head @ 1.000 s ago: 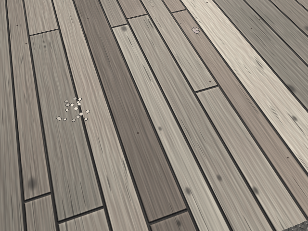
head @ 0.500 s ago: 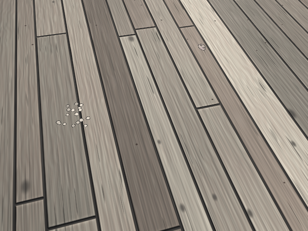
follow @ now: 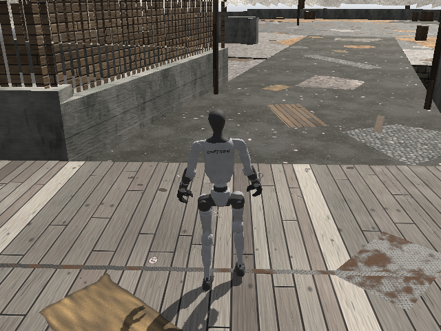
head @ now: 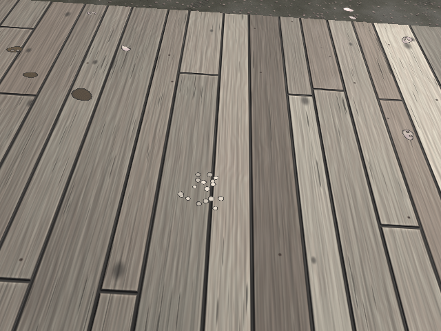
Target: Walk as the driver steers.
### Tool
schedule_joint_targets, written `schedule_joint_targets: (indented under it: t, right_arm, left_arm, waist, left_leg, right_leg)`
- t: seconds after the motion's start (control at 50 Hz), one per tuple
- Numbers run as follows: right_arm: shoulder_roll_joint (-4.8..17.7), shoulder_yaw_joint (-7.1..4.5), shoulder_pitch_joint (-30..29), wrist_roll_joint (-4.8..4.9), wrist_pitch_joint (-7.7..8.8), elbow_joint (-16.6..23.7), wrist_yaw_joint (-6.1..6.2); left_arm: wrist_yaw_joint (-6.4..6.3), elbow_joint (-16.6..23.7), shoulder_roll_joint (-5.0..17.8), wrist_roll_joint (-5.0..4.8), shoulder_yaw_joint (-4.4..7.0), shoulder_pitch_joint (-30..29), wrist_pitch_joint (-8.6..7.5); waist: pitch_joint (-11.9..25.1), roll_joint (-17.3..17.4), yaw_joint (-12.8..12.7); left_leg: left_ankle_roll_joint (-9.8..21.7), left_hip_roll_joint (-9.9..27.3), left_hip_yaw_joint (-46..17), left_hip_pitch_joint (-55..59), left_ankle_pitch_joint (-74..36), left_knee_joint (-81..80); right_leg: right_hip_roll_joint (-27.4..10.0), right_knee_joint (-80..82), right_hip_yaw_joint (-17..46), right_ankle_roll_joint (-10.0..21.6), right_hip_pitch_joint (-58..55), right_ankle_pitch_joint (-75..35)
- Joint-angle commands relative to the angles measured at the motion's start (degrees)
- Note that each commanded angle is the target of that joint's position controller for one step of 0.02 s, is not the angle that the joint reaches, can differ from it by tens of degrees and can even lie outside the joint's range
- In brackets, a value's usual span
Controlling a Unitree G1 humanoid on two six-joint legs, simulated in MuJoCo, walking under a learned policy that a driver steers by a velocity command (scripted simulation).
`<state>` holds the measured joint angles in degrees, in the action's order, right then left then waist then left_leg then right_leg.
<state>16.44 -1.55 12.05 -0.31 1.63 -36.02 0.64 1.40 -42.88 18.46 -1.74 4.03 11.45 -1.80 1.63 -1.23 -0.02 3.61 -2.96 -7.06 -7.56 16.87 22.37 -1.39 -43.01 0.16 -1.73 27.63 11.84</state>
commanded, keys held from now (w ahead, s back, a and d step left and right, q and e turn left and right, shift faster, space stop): w+e+shift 0.44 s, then w+q+shift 0.56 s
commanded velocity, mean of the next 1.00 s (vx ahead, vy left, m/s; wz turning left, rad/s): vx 0.89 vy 0.00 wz -0.12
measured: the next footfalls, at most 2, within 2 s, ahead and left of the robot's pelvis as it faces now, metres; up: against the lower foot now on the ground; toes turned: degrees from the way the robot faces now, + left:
right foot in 0.26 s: +0.26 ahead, -0.23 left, +0.00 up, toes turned -15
left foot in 0.74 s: +0.76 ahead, -0.31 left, +0.00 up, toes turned -21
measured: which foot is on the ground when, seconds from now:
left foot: down 0.00-0.28, up 0.30-0.72, down 0.74-1.00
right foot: up 0.00-0.24, down 0.26-0.76, up 0.78-1.00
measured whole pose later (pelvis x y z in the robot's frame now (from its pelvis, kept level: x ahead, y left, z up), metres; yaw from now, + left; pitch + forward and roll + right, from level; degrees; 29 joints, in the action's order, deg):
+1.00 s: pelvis +0.76 -0.35 -0.01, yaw -9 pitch -1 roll +2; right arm 14.6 -2.7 28.6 1.7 4.3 -45.1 -0.5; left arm 0.5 -32.7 15.1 2.1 -1.5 3.5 -8.7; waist -2.4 -1.1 4.4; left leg 8.4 -11.8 -9.0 -4.3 13.6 20.2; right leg -5.1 -50.6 10.6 -1.2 40.2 7.1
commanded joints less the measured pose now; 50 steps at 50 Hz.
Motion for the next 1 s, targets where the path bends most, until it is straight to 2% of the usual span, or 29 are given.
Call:
schedule_joint_targets:
  t: [0.02, 0.18, 0.22, 0.24, 0.26, 0.28, 0.3, 0.32, 0.34, 0.36, 0.38, 0.4, 0.48, 0.52, 0.56, 0.6, 0.64, 0.7, 0.72, 0.74, 0.76, 0.78, 0.8, 0.82, 0.84, 0.88, 0.92, 0.96, 1.0]
  right_arm:
    - [11.3, -3.65, 5.8, 0.14, 2.03, -0.1, -0.02]
    - [11.8, -4.68, 6.2, 0.58, 2.68, -2.1, -1.03]
    - [13.0, -4.92, 2.8, 0.46, 2.18, -1.4, -0.76]
    - [12.8, -4.72, 1.5, 0.28, 1.95, -1.1, -0.39]
    - [10.9, -3.82, 2.3, -0.50, 2.28, -0.4, 0.12]
    - [4.6, -1.76, 2.9, -1.23, 3.75, 2.6, 0.01]
    - [2.6, -0.29, 3.6, -0.27, 6.24, 4.5, -0.63]
    - [9.2, -1.70, -2.9, 2.21, 7.92, 5.7, -1.31]
    - [9.2, -1.46, -4.9, 2.85, 8.85, 6.3, -1.43]
    - [7.8, -1.04, -5.1, 1.21, 9.29, 5.7, -1.00]
    - [7.5, -1.25, -3.1, -0.03, 9.03, 5.4, -0.74]
    - [7.6, -1.45, -1.7, -0.16, 8.18, 4.6, -0.92]
    - [6.3, -0.99, -4.9, -1.23, 5.90, 4.2, -1.39]
    - [3.3, 0.18, -10.0, -1.12, 6.32, 4.7, -1.94]
    - [1.7, 0.81, -15.8, 0.12, 6.89, 5.5, -2.65]
    - [2.7, 0.34, -20.2, 1.64, 7.13, 6.6, -3.46]
    - [3.8, -0.21, -21.5, 2.49, 7.42, 7.4, -4.45]
    - [7.5, -2.12, -13.1, 3.53, 6.81, 6.4, -4.98]
    - [9.6, -3.19, -2.4, 3.98, 5.87, 3.4, -4.48]
    - [11.1, -3.96, 14.2, 3.96, 4.85, -1.0, -3.67]
    - [12.2, -3.59, 25.6, 2.73, 3.94, -5.0, -3.07]
    - [13.6, -4.34, 23.7, 1.55, 4.95, -5.4, -3.69]
    - [8.6, -4.28, 20.2, 0.64, 4.38, -3.4, -2.33]
    - [8.1, -3.81, 16.5, -0.24, 4.37, -2.4, -1.72]
    - [6.8, -3.27, 12.5, -0.27, 4.61, -2.1, -2.19]
    - [6.5, -3.03, 6.2, -0.45, 4.69, -0.5, -1.92]
    - [5.4, -2.83, 5.2, 1.22, 4.31, -0.9, -1.69]
    - [6.4, -3.19, 5.6, 2.43, 4.37, -1.4, -0.75]
    - [7.9, -3.91, 7.8, 3.08, 4.26, -2.9, -0.20]
  left_arm:
    - [0.84, 7.8, 4.9, -0.60, 0.45, -11.1, -2.97]
    - [2.67, 11.0, 2.7, -1.21, -1.72, -10.3, -2.52]
    - [2.38, 10.3, 4.1, -1.03, -1.25, -4.4, -2.14]
    - [1.97, 8.1, 6.2, -0.86, 0.11, 3.7, -1.86]
    - [1.27, 4.3, 10.6, -1.10, 2.59, 17.9, -1.43]
    - [0.27, 2.6, 18.2, -1.44, 4.64, 26.4, -1.31]
    - [0.62, 4.9, 17.4, -0.97, 3.33, 24.5, -2.16]
    - [0.67, 6.3, 13.1, -0.47, 2.33, 22.2, -2.82]
    - [0.58, 6.5, 12.8, 0.50, 2.14, 20.2, -3.08]
    - [0.61, 7.3, 12.0, 1.00, 1.84, 16.4, -3.05]
    - [0.56, 8.4, 11.0, 1.60, 1.37, 12.8, -3.08]
    - [0.42, 9.2, 9.2, 1.77, 0.75, 10.0, -2.92]
    - [-1.35, 7.0, 5.1, 0.81, -0.70, 9.1, -3.14]
    - [-2.00, 4.7, 4.1, 0.87, -1.29, 11.2, -3.38]
    - [-2.04, 2.2, 4.6, 0.40, -1.30, 15.5, -4.00]
    - [-2.12, -0.3, 5.0, 0.32, -1.40, 17.9, -4.17]
    - [-2.51, -2.4, 5.9, 1.09, -1.31, 18.7, -3.67]
    - [-4.15, -3.0, 9.0, 4.27, -0.53, 17.3, -2.39]
    - [-4.62, -2.3, 9.6, 5.80, -0.23, 14.8, -1.72]
    - [-4.71, -0.1, 11.3, 6.28, 0.29, 7.4, -1.14]
    - [-4.40, 3.2, 5.7, 7.73, -1.25, 4.6, -1.62]
    - [-2.53, 4.6, 0.1, 1.93, -3.37, 15.6, -3.55]
    - [-1.33, 5.8, 6.0, -0.40, -2.87, 8.2, -6.06]
    - [-0.74, 8.3, 7.0, -0.88, -2.83, 1.5, -7.60]
    - [-0.48, 9.0, 5.0, 0.91, -3.45, -1.3, -8.45]
    - [-0.48, 8.3, 3.4, 2.71, -3.48, 1.1, -8.08]
    - [-0.97, 9.0, 3.5, 3.12, -3.37, 1.5, -7.10]
    - [-1.17, 12.7, 2.3, 4.28, -4.08, -6.3, -7.13]
    - [-0.92, 15.0, -0.6, 4.20, -4.68, -11.9, -7.38]
  waist:
    - [-6.6, 10.1, 6.3]
    - [-8.2, 5.0, 5.0]
    - [-4.9, 5.2, 0.6]
    - [0.3, 4.5, -4.1]
    - [7.8, 1.8, -10.6]
    - [10.4, -14.7, -11.8]
    - [18.8, -18.4, -8.3]
    - [11.7, -9.8, -10.1]
    - [6.3, -4.0, -8.4]
    - [2.5, 3.2, -5.6]
    - [0.9, 1.8, -2.3]
    - [-1.4, -0.7, -0.3]
    - [-8.2, -1.2, 0.3]
    - [-8.2, -2.6, -2.4]
    - [-8.7, -2.7, -5.9]
    - [-9.9, -2.9, -7.5]
    - [-9.2, -4.0, -6.8]
    - [-0.6, -8.4, 0.1]
    - [4.6, -9.0, 5.4]
    - [9.6, -6.7, 13.9]
    - [14.7, 9.7, 15.2]
    - [24.4, 26.2, 7.0]
    - [18.5, 12.2, 10.7]
    - [9.6, 4.5, 8.4]
    - [2.0, -6.5, 4.2]
    - [-4.5, -4.7, -1.9]
    - [-7.3, -2.1, -3.7]
    - [-10.9, -0.9, -1.6]
    - [-10.0, 1.0, 1.7]
  left_leg:
    - [8.8, 19.8, -13.3, 10.2, 13.6, -13.3]
    - [6.2, 20.6, 1.2, 12.7, -1.6, -14.4]
    - [3.9, 18.0, 8.8, 7.3, -24.9, -7.6]
    - [2.1, 15.5, 13.8, 2.6, -42.2, 4.0]
    - [0.1, 12.6, 15.9, -7.6, -50.0, 22.0]
    - [-4.8, 4.8, 14.5, -29.3, -15.5, 48.4]
    - [-4.1, -1.6, 1.6, -40.5, 12.2, 60.8]
    - [-2.3, 1.6, -1.7, -48.0, 7.5, 62.4]
    - [-1.4, 4.0, -0.5, -48.4, 4.2, 59.8]
    - [-1.2, 6.4, -0.2, -44.3, 0.7, 54.0]
    - [-1.7, 7.7, -0.9, -39.3, -2.0, 49.4]
    - [-2.5, 8.3, -1.0, -36.4, -3.3, 47.2]
    - [-6.1, 7.4, 5.4, -33.2, -13.9, 31.5]
    - [-6.3, 5.9, 8.7, -28.0, -26.1, 21.4]
    - [-4.8, 4.4, 10.8, -22.8, -34.5, 13.0]
    - [-2.7, 3.3, 11.5, -25.5, -35.1, 6.5]
    - [-0.2, 1.3, 12.3, -28.0, -32.3, 3.1]
    - [2.6, -4.7, 15.5, -21.0, -22.2, 7.5]
    - [3.4, -5.3, 15.7, -12.1, -20.1, 10.7]
    - [5.6, -1.7, 11.8, 4.4, -23.6, 8.6]
    - [9.2, 4.5, 1.2, 27.8, -16.9, 17.6]
    - [24.3, 19.8, -39.5, 46.5, 13.2, 5.5]
    - [20.5, 18.2, -45.2, 40.8, 26.0, -4.6]
    - [18.0, 17.3, -40.3, 30.1, 20.1, -6.7]
    - [16.1, 14.3, -35.7, 16.1, 13.0, -9.8]
    - [17.1, 8.6, -27.8, 0.5, 4.2, -12.6]
    - [16.6, 5.4, -22.0, -8.5, -1.4, -13.4]
    - [15.3, 2.1, -16.2, -19.0, -8.0, -14.5]
    - [11.2, -0.3, -13.2, -27.3, -5.7, -14.1]
  right_leg:
    - [-2.9, 1.3, 2.4, 2.7, 17.7, 1.0]
    - [-4.8, -0.2, -1.9, 6.2, 17.9, 1.2]
    - [-0.5, 0.9, -7.1, 8.1, 4.5, 1.9]
    - [3.6, 0.9, -10.5, 9.1, -9.1, 0.7]
    - [7.0, -0.6, -9.5, 11.2, -29.6, 2.6]
    - [-4.3, 9.6, 16.8, 17.8, -46.1, 20.1]
    - [-13.7, 25.8, 50.4, 23.5, -52.9, 42.4]
    - [-15.6, 31.3, 52.4, 20.6, -50.4, 42.0]
    - [-15.0, 30.0, 46.7, 19.9, -44.1, 33.9]
    - [-12.8, 28.8, 40.1, 18.7, -35.1, 24.4]
    - [-10.3, 28.6, 35.2, 18.8, -27.8, 18.7]
    - [-7.6, 30.0, 31.8, 19.2, -22.9, 16.4]
    - [-2.0, 33.4, 16.4, 17.1, -12.9, -4.7]
    - [0.4, 33.5, 9.7, 14.2, -10.4, -11.9]
    - [-1.2, 37.4, 8.7, 12.5, -10.8, -11.3]
    - [-3.1, 38.2, 7.4, 10.3, -19.3, -15.9]
    - [-5.4, 35.3, 4.9, 8.0, -29.0, -31.0]
    - [-8.0, 20.5, 1.8, 4.3, -40.3, -73.7]
    - [-8.4, 9.1, 1.4, 3.6, -39.9, -84.0]
    - [-7.9, -9.2, -0.6, 2.3, -31.3, -86.6]
    - [-1.0, -36.6, 0.8, 1.4, -8.2, -30.8]
    - [8.3, -54.1, 9.1, -2.8, 16.4, 20.2]
    - [4.9, -50.8, 12.3, 0.7, 22.1, 12.4]
    - [2.7, -46.1, 12.5, 2.3, 22.1, 9.9]
    - [1.3, -39.1, 10.6, 4.5, 17.5, 7.6]
    - [-0.9, -31.1, 10.6, 3.9, 11.8, 6.0]
    - [-2.6, -22.9, 8.4, 1.9, 9.4, 5.7]
    - [-1.6, -9.3, 4.2, -0.3, 4.0, -2.8]
    - [0.8, 3.7, 2.3, -1.0, -9.1, -17.8]
Velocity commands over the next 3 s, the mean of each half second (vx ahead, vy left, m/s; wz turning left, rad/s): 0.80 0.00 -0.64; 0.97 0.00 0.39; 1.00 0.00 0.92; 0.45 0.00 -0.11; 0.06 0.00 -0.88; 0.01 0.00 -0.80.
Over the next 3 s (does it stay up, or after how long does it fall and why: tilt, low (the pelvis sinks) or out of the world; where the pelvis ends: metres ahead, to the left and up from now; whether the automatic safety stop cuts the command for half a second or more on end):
stays up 1.60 -0.31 -0.01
